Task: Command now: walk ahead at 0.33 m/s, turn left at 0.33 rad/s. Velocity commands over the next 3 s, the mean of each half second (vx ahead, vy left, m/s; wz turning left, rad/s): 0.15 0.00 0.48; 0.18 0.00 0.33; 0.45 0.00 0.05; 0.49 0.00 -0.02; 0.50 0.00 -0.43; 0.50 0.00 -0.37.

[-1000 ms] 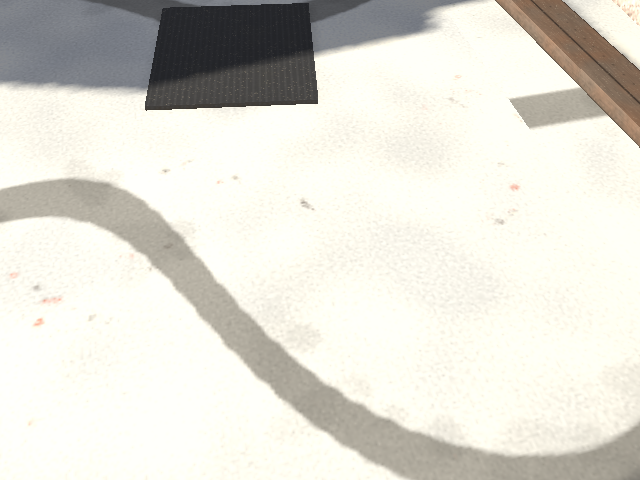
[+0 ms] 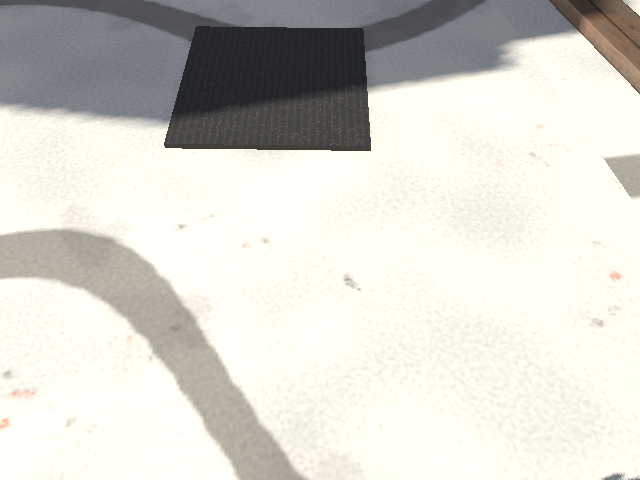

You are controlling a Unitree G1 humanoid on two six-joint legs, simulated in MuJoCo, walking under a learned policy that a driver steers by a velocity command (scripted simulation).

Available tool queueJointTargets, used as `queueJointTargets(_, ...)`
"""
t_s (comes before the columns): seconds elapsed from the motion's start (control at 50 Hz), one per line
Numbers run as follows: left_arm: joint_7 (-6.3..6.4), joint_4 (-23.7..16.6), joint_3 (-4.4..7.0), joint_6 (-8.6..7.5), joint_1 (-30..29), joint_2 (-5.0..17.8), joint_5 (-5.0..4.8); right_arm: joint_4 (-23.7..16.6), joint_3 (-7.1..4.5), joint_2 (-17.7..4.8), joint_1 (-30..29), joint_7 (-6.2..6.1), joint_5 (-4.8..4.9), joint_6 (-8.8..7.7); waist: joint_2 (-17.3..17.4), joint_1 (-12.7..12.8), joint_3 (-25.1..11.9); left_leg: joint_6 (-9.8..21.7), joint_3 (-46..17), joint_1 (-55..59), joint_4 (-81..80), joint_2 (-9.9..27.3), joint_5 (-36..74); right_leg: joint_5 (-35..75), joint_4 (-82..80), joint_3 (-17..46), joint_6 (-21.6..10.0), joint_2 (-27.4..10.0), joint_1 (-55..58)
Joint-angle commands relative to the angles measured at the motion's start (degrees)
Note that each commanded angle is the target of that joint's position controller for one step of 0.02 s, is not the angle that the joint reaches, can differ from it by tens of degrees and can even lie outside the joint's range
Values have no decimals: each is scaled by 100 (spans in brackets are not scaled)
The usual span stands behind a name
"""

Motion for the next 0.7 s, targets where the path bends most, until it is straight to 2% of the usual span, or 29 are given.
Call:
queueJointTargets(0.02,119,-386,140,-23,-214,799,-116,-391,-3,-219,-358,102,-30,-29,-470,-87,-76,93,567,979,-1389,-204,896,3666,-1380,680,-529,-1465,-174)
queueJointTargets(0.06,112,-370,185,64,-110,959,-140,-571,-4,-234,-758,221,29,-9,-538,53,-170,131,843,1197,-1900,-436,883,3812,-1192,465,-411,-1514,378)
queueJointTargets(0.1,116,-398,237,168,-166,1091,-174,-685,-44,-329,-860,321,18,-4,-697,42,-213,285,1009,1232,-2364,-624,446,4114,-833,397,-297,-1658,961)
queueJointTargets(0.12,130,-435,271,207,-249,1167,-202,-711,-85,-413,-714,367,-5,-12,-804,-85,-311,411,1076,1494,-2592,-725,275,4421,-509,364,-204,-1726,1110)
queueJointTargets(0.14,141,-501,297,229,-396,1214,-236,-617,-170,-572,-292,405,-44,-27,-822,-339,-493,573,1136,2017,-2989,-865,363,4598,60,255,-62,-1657,1165)
queueJointTargets(0.16,136,-553,315,241,-322,1224,-191,-456,-322,-926,317,381,-55,-30,-568,-577,-783,765,965,2923,-3296,-941,1302,4204,1028,72,171,-1428,893)
queueJointTargets(0.18,142,-814,271,209,-388,1088,15,-373,-487,-1550,1020,274,-124,-28,427,-735,-1339,1215,-654,4538,-3008,169,4163,2006,2961,-137,573,-1020,-604)
queueJointTargets(0.2,21,-983,66,102,89,513,62,-454,-463,-1867,1144,285,-196,-31,1224,-388,-2374,2435,-2923,6137,-3244,1441,4661,-1958,4601,759,777,-42,-2291)
queueJointTargets(0.22,-67,-1014,130,57,-221,822,-67,-564,-384,-1586,1304,278,-233,36,586,-662,-2545,2348,-2863,6008,-3606,1280,2971,-1826,4976,1509,690,-212,-2765)
queueJointTargets(0.24,-39,-1154,169,104,-698,899,-203,-705,-334,-1368,788,237,-189,57,468,-607,-1773,2023,-2181,5353,-3795,994,1939,-1272,4821,1431,599,-333,-3194)
queueJointTargets(0.26,69,-1134,210,200,-847,928,-161,-815,-293,-1203,343,195,-77,95,-42,-416,-1177,1671,-1699,4476,-3952,674,1246,-773,4285,1389,604,-550,-3108)
queueJointTargets(0.28,173,-1151,285,305,-887,1073,-78,-895,-264,-1095,72,182,-23,126,-13,-255,-829,1498,-1426,3656,-4060,442,913,-520,3707,1363,612,-666,-2771)
queueJointTargets(0.3,202,-1188,310,388,-847,1116,-31,-963,-275,-1100,-44,166,-61,149,142,-120,-806,1401,-1317,3085,-4175,246,613,-330,3401,1333,593,-652,-2282)
queueJointTargets(0.34,221,-1247,289,442,-818,917,-17,-1065,-328,-1222,-22,123,-147,171,341,-74,-854,1362,-1269,2774,-4252,59,495,-104,2887,1261,609,-481,-2002)
queueJointTargets(0.42,244,-1484,285,474,-1243,909,-12,-1135,-383,-1367,228,-56,-59,235,467,-213,-930,1250,-1633,2931,-4362,26,-632,310,2054,1536,699,-414,-2150)
queueJointTargets(0.48,247,-1628,301,480,-1525,1001,-17,-1200,-398,-1405,280,-122,-41,286,520,-267,-836,1151,-1900,2944,-4388,-33,-1177,474,1695,1665,742,-354,-2139)
queueJointTargets(0.58,174,-1736,262,367,-1735,988,-73,-1269,-418,-1389,491,-162,-63,369,577,-380,-728,1235,-2203,3131,-4256,-104,-1031,244,1078,1725,742,-247,-1763)
queueJointTargets(0.64,84,-1682,241,302,-1534,1018,-128,-1356,-379,-1325,488,-182,-75,417,647,-299,-758,1198,-2272,3214,-4092,-141,-401,147,408,1594,653,-220,-1127)
queueJointTargets(0.66,40,-1625,234,286,-1351,1003,-136,-1387,-353,-1298,434,-189,-64,439,606,-169,-778,1115,-2212,3159,-3962,-225,-126,408,-106,1484,584,-226,-701)
queueJointTargets(0.68,-10,-1540,244,269,-1051,1020,-121,-1385,-313,-1240,484,-189,-42,453,487,-14,-901,957,-2065,2931,-3854,-402,-577,788,-779,1374,473,-296,7)
queueJointTargets(0.7,-30,-1461,303,269,-773,1224,-46,-1364,-244,-1046,660,-181,-53,453,38,13,-999,682,-1745,2233,-3356,-746,-1646,806,-1112,1786,234,-892,927)
Next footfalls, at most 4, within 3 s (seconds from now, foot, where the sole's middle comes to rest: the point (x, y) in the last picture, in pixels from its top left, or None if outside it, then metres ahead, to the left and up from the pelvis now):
0.16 left None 0.24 0.16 -0.76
0.70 right None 0.29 -0.04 -0.76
1.12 left None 0.30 0.26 -0.76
1.60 right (256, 379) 0.70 0.20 -0.76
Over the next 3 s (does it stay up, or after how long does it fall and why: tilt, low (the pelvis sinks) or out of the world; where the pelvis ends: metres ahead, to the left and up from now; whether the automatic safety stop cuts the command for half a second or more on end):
stays up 1.21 0.40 0.02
